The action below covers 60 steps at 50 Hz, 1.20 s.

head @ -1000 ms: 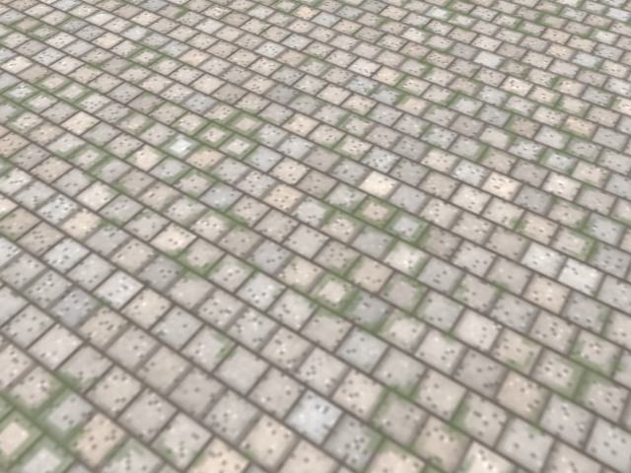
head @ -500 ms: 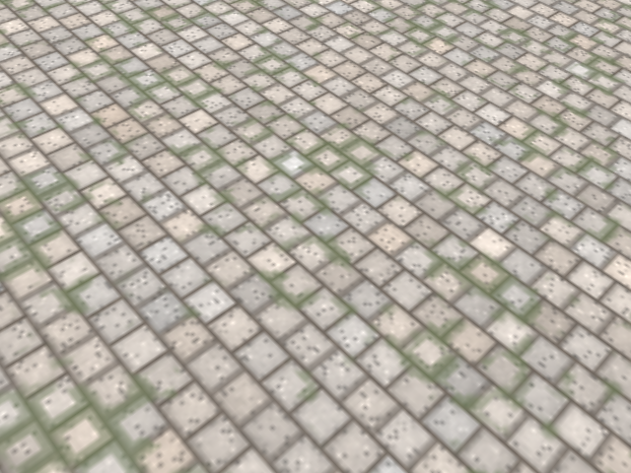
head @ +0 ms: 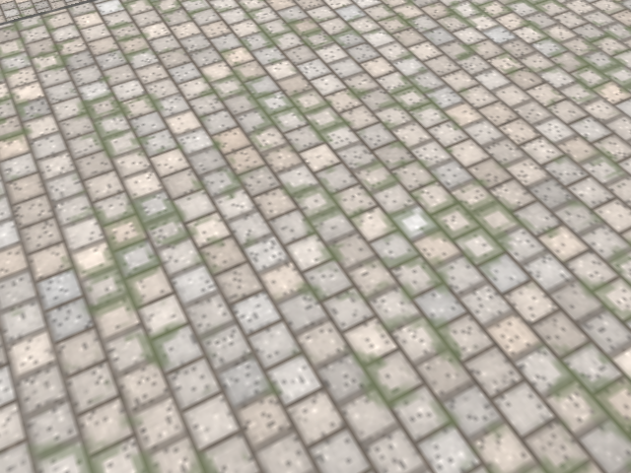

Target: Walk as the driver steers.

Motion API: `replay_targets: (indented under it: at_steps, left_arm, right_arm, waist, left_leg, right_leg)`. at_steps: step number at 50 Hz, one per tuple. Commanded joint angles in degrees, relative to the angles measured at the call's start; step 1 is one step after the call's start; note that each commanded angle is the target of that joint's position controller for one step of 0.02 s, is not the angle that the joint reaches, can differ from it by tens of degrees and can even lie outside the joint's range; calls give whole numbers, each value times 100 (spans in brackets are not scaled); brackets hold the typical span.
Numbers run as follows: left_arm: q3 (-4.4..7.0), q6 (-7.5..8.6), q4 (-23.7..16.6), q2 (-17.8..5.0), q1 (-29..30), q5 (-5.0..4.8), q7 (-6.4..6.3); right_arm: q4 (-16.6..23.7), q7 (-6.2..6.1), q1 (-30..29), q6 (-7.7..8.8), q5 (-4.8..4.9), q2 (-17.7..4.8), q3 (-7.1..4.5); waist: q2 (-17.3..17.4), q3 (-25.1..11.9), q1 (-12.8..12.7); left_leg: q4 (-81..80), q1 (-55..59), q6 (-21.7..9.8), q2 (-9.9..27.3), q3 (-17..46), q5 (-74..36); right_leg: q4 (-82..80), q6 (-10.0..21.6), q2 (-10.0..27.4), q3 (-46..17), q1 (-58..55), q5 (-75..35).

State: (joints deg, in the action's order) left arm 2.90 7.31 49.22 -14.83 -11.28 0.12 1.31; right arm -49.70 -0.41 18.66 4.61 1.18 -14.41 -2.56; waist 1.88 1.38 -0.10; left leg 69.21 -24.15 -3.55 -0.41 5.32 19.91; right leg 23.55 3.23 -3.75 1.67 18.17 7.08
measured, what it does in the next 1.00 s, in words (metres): walks ahead: left foot, then right foot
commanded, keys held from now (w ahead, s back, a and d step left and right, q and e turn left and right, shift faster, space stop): w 0.62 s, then w+e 0.38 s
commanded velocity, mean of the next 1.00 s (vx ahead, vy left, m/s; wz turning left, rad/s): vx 0.50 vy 0.00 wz -0.07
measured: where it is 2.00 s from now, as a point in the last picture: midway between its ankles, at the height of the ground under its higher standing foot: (374, 257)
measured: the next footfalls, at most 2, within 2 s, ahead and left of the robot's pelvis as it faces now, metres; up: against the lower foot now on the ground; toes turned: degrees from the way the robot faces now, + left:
left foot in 0.36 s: +0.37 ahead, +0.16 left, +0.00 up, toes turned +2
right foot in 0.94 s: +0.68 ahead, -0.07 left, +0.00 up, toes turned -8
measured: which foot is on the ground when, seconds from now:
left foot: up 0.00-0.34, down 0.36-0.96, up 0.98-1.00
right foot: down 0.00-0.36, up 0.38-0.92, down 0.94-1.00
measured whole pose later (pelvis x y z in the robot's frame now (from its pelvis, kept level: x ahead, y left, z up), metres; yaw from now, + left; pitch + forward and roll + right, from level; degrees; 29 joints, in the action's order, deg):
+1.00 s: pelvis +0.55 +0.02 -0.02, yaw -9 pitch +3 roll +1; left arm 3.1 4.4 42.4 -15.4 -5.2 -1.0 3.0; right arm -50.8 -0.4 18.9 4.7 0.0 -15.2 -2.3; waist -0.3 2.0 1.7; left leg 57.7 -9.9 0.0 1.1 -1.8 27.4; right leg 35.4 6.3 -3.1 2.1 29.0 9.4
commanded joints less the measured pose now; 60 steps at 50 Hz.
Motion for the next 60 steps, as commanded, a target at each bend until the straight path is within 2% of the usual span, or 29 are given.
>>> replay_targets:
  at_steps: [1,6,9,12,15,17,18,19,20,21,22,23,24,28,31,35,41,44,45,46,47,48,49,50,51,52,53,55,60]
  left_arm:
    - [42,60,-172,-383,-89,23,31]
    - [123,13,41,-779,-547,-56,-49]
    - [112,-56,143,-866,-829,-122,-77]
    - [103,-126,292,-920,-1184,-161,-76]
    - [123,-226,361,-997,-1230,-165,-95]
    - [121,-297,329,-1048,-1052,-149,-113]
    - [57,-309,276,-887,-1023,-88,-120]
    - [-75,-273,63,-584,-1053,82,-137]
    - [-233,-134,78,30,-1763,-69,-89]
    - [-69,-39,123,-725,-1393,-199,-72]
    - [0,6,-29,-921,-859,-254,-58]
    - [-4,-10,-53,-821,-625,-195,-91]
    - [19,-55,-78,-742,-512,-103,-108]
    - [13,-278,-103,-440,-590,-64,-119]
    - [17,-291,-329,-400,30,-13,-125]
    - [-36,-257,-484,-281,675,-85,-28]
    - [-63,-238,-947,-282,1482,-153,174]
    - [-5,-230,-1071,-400,1324,-125,282]
    - [72,-248,-1031,-530,966,-114,280]
    - [216,-260,-840,-743,152,-124,260]
    - [407,-288,-634,-1165,-830,-122,179]
    - [556,-306,-620,-1818,-1291,-107,108]
    - [443,-303,-635,-1476,-1418,-123,88]
    - [365,-294,-650,-1178,-1185,-89,68]
    - [315,-289,-750,-996,-765,-106,52]
    - [266,-297,-869,-844,-371,-98,55]
    - [213,-299,-966,-698,-140,-49,48]
    - [228,-289,-1037,-716,-59,-48,22]
    - [312,-304,-955,-965,-534,-125,-143]
  right_arm:
    - [384,-7,169,53,-38,-291,-88]
    - [765,-13,-763,66,-128,-202,5]
    - [918,44,-1382,107,-81,-161,46]
    - [1112,123,-1881,124,-9,-229,51]
    - [1270,207,-2024,170,3,-399,3]
    - [1102,210,-1312,198,-28,-641,-132]
    - [825,167,-333,201,-40,-956,-284]
    - [654,104,777,162,-105,-1497,-418]
    - [564,173,878,133,-142,-1702,-438]
    - [622,190,689,144,-84,-1076,-293]
    - [703,183,238,154,-59,-856,-215]
    - [778,203,-186,151,-85,-756,-172]
    - [806,229,-433,151,-111,-625,-142]
    - [606,231,-378,251,-125,-652,-162]
    - [411,138,-75,206,-111,-763,-193]
    - [247,54,105,175,-136,-863,-199]
    - [-90,5,469,60,-109,-907,-223]
    - [-32,-59,245,-45,-97,-1066,-264]
    - [9,-95,181,-90,-97,-1151,-285]
    - [63,-134,82,-152,-103,-1163,-279]
    - [190,-181,101,-141,-131,-1130,-243]
    - [440,-64,661,31,-281,-371,14]
    - [424,38,466,288,-175,-578,7]
    - [621,102,-140,424,49,-933,-101]
    - [725,86,-451,480,59,-909,-79]
    - [720,32,-559,464,-54,-882,-111]
    - [733,-8,-497,389,-138,-910,-164]
    - [799,-25,-357,236,-205,-750,-168]
    - [1167,-65,-1251,153,-231,-505,-106]
  waist:
    - [-523,-234,123]
    - [-430,10,-76]
    - [-489,79,-289]
    - [-552,174,-463]
    - [-614,189,-355]
    - [-630,-213,126]
    - [-490,-833,537]
    - [461,-1762,848]
    - [1917,-2271,432]
    - [1055,-1740,569]
    - [685,-1049,481]
    - [159,-750,296]
    - [62,-488,153]
    - [170,-303,-142]
    - [66,-84,-14]
    - [116,83,231]
    - [70,357,474]
    - [256,97,257]
    - [383,-194,51]
    - [333,-637,-388]
    - [30,-1182,-790]
    - [-1424,-1916,-460]
    - [-1251,-2560,-591]
    - [-967,-1726,-662]
    - [-476,-1106,-477]
    - [-110,-689,-231]
    - [-151,-511,-10]
    - [-382,-437,176]
    - [-510,-229,-83]
  left_leg:
    - [-205,-1002,11,695,67,-380]
    - [-1876,-1416,224,830,-201,-1511]
    - [-2980,-1037,270,608,-434,-2262]
    - [-3487,-939,253,488,-485,-2289]
    - [-3879,-832,40,391,-489,-1720]
    - [-4171,269,-161,132,-709,-1502]
    - [-4134,1630,-367,237,-582,-1582]
    - [-4094,3312,-780,1536,970,-1762]
    - [-4949,4681,-1599,2414,3479,-630]
    - [-5175,4280,-1373,2237,3384,-185]
    - [-5225,3529,-1136,2031,2470,-636]
    - [-5358,2792,-1025,1773,1848,-1285]
    - [-5552,2260,-978,1542,1403,-1682]
    - [-6023,1598,-1053,1280,601,-2528]
    - [-6151,1724,-1030,1248,308,-2783]
    - [-6302,1850,-761,1131,-321,-2460]
    - [-5972,2995,-606,1539,-719,-2754]
    - [-5210,3237,-416,1576,-1001,-4721]
    - [-4629,3231,-336,1527,-1114,-5788]
    - [-3556,2976,-186,1345,-1323,-6323]
    - [-2046,1787,29,1127,-1389,-5334]
    - [276,-877,438,79,-1227,-1018]
    - [1113,-1800,375,-289,-43,1225]
    - [1199,-2320,241,78,160,822]
    - [767,-2230,179,347,53,283]
    - [262,-1908,227,540,-26,-4]
    - [-86,-1473,282,689,-24,-183]
    - [-487,-1087,441,721,-101,-329]
    - [-2355,-1072,698,459,-240,-1813]
  right_leg:
    - [-1527,1073,1561,-1818,-781,-57]
    - [-1785,1102,1504,-1118,-760,-745]
    - [-1682,885,1317,-712,-778,-831]
    - [-1507,831,1514,-783,-1151,-629]
    - [-1152,704,1796,-925,-1703,-811]
    - [-250,515,1629,-714,-1743,-2107]
    - [936,340,1312,-438,-1292,-2427]
    - [2976,106,859,-73,-60,-665]
    - [4525,-103,30,-349,1992,2504]
    - [5095,-25,411,-832,2616,2435]
    - [5035,52,681,-717,2767,1823]
    - [4782,4,932,-607,2477,1317]
    - [4449,-45,1073,-579,2282,1012]
    - [3876,-205,1202,-515,1917,437]
    - [2993,-318,1203,-488,2366,-326]
    - [1759,-225,1025,-331,2166,-1422]
    - [1082,49,808,-282,2560,-962]
    - [1022,275,493,154,1932,-166]
    - [1064,377,262,361,1348,82]
    - [820,536,2,487,269,-67]
    - [736,829,356,-292,-1471,-306]
    - [519,1903,1913,-3280,-3835,191]
    - [-458,2199,2370,-5033,-4407,687]
    - [-561,1809,2137,-4135,-3849,625]
    - [-615,1575,1883,-3299,-2891,226]
    - [-721,1423,1650,-2739,-1965,-325]
    - [-883,1346,1451,-2376,-1320,-738]
    - [-1084,1406,1261,-2105,-685,-1163]
    - [-1072,1145,868,-1549,-264,-1288]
